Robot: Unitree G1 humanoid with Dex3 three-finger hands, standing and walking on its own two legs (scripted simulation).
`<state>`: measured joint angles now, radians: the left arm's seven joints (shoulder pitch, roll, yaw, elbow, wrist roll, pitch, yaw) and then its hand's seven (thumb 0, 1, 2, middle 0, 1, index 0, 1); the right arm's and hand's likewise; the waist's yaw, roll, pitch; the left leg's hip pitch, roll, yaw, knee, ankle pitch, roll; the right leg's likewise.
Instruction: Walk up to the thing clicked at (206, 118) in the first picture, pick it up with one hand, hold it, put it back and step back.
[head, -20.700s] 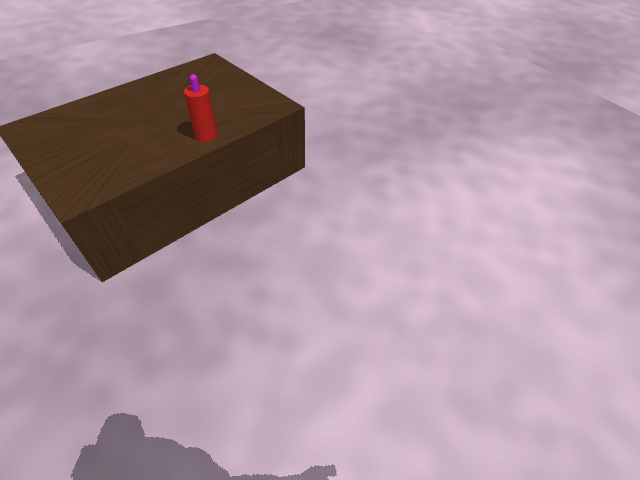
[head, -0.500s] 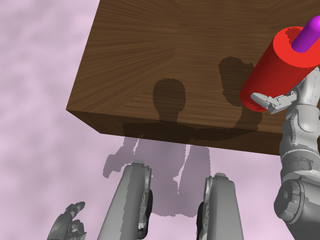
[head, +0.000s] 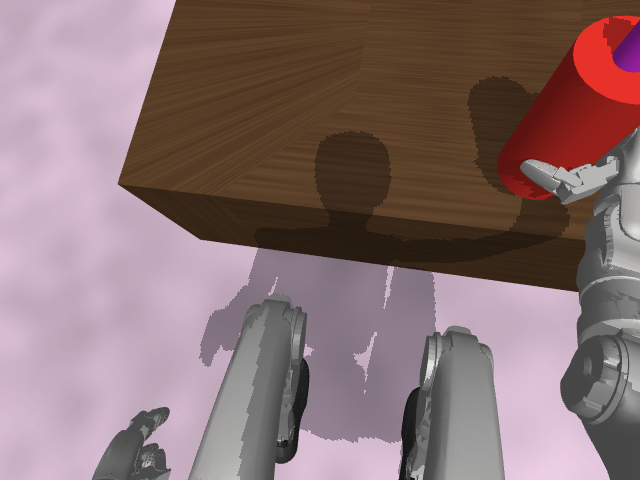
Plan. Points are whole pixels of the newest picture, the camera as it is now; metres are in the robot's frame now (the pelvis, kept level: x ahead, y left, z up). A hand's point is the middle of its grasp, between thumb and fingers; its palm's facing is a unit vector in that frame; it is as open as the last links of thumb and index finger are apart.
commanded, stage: lower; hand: right
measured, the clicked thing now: (586, 107) +0.52 -0.19 +0.04
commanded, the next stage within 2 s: loosen in 0.56 s
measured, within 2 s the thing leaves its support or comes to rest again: rests again in 0.48 s
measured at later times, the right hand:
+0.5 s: hand (557, 152) +0.52 -0.20 -0.05, palm faces +0.12 +0.99 -0.02, open 11.9 cm
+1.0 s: hand (558, 154) +0.52 -0.21 -0.06, palm faces +0.13 +0.99 -0.02, open 11.9 cm
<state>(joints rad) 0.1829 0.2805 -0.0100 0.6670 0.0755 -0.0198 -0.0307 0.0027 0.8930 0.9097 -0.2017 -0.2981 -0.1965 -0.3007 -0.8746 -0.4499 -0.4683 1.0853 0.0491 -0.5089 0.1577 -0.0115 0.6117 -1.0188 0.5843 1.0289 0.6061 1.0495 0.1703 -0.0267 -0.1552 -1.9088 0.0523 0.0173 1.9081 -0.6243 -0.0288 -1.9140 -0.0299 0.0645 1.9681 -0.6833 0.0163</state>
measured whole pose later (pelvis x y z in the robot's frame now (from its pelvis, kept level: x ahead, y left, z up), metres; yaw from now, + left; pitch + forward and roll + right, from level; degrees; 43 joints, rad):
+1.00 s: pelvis -0.01 +0.00 -0.06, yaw +0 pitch +36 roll +3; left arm 0.19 0.30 -0.01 0.67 0.07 0.01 -0.03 0.00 0.93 0.88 -0.20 -0.30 -0.21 -0.28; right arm -0.94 -0.49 -0.46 1.08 0.04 -0.45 0.15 -0.02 0.57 -0.73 0.74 0.78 0.77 0.79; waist 0.17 -0.02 -0.13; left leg -2.09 0.06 0.00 2.10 -0.63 -0.03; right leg -2.09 -0.01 0.07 2.16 -0.68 0.02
